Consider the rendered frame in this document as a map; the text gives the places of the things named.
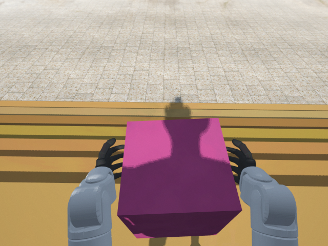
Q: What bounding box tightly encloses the right robot forearm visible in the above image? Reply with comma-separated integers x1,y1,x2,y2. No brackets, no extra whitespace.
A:
239,167,298,246

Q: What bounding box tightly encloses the carton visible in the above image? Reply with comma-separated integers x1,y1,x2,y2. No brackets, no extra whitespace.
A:
117,118,242,238

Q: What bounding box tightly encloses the robot left hand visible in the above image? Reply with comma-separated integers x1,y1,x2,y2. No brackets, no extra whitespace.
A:
95,138,125,180

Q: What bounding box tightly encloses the left robot forearm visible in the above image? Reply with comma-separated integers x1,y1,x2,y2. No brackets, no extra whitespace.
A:
68,167,116,246

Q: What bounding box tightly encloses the robot right hand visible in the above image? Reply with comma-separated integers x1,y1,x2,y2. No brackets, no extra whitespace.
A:
226,139,256,184

